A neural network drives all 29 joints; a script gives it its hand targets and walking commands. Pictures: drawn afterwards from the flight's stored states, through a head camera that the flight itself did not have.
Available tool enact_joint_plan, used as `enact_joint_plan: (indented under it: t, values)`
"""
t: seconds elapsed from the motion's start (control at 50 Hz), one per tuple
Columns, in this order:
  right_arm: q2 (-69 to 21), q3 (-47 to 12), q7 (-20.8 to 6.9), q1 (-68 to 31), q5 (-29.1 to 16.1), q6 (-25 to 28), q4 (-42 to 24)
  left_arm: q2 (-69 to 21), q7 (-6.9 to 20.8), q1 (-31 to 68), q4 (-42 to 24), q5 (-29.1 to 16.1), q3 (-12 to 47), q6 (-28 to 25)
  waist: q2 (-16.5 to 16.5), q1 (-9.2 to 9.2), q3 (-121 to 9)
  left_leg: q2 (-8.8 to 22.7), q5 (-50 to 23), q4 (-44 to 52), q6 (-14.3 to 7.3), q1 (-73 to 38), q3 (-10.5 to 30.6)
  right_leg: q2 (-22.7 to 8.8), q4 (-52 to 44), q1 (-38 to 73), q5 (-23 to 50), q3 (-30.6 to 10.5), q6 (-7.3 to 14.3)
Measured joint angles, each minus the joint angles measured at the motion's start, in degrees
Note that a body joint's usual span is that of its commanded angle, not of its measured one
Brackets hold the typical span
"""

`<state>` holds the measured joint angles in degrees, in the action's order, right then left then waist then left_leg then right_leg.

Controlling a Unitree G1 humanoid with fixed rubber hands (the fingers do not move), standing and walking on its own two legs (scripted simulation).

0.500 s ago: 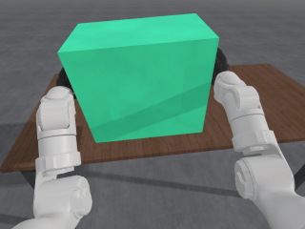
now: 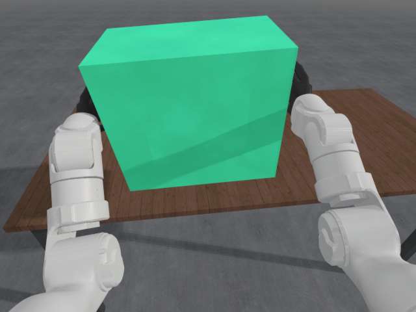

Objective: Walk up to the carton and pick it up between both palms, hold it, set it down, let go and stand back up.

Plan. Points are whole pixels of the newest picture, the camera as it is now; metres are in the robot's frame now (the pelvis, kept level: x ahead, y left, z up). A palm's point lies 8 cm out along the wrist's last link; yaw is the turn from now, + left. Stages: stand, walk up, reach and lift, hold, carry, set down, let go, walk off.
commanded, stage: hold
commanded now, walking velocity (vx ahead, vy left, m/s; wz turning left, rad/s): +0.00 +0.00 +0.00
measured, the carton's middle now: (195, 107) +0.40 +0.00 +0.25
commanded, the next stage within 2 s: set down in 1.14 s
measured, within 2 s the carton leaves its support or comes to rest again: neither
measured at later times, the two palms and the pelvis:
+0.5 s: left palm (91, 124) +0.37 +0.18 +0.24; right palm (298, 103) +0.37 -0.19 +0.27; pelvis +0.00 +0.00 +0.00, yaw +0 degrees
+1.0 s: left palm (90, 123) +0.37 +0.18 +0.24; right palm (300, 103) +0.36 -0.19 +0.27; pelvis +0.00 +0.00 +0.00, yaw +0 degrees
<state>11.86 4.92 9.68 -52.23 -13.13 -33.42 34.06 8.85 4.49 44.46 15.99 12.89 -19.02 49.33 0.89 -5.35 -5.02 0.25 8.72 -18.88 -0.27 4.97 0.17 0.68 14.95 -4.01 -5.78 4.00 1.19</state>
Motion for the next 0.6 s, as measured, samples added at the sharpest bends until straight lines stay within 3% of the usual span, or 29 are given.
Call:
enact_joint_plan:
  t: [0.6]
  values:
    - [0.1,-0.1,-0.1,1.2,-0.3,-0.2,-1.8,-0.5,-0.2,-1.5,-2.2,-0.1,0.5,0.4,0.3,-0.08,0.3,0.0,0.4,-0.2,-0.1,-0.1,-0.2,0.0,0.0,0.1,-0.2,-0.2,-0.1]
